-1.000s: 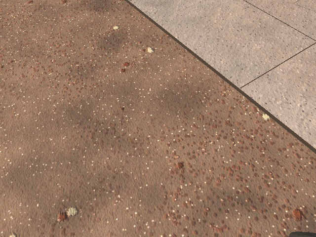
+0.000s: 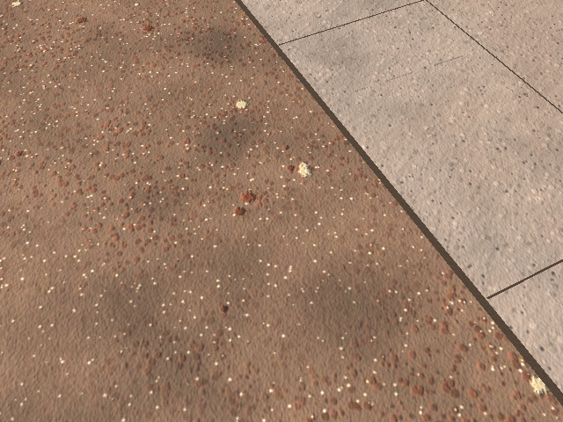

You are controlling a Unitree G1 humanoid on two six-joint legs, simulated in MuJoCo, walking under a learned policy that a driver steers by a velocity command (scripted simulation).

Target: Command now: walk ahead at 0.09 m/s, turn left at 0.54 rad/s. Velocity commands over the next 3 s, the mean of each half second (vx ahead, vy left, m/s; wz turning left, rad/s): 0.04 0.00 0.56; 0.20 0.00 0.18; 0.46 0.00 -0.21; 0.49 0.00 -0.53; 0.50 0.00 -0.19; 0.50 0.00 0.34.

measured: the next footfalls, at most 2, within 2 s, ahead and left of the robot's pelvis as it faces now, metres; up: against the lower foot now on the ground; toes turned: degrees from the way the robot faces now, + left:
left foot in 0.16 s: +0.08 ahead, +0.14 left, +0.00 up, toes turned +9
right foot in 0.60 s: +0.13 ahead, -0.08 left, +0.00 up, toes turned +22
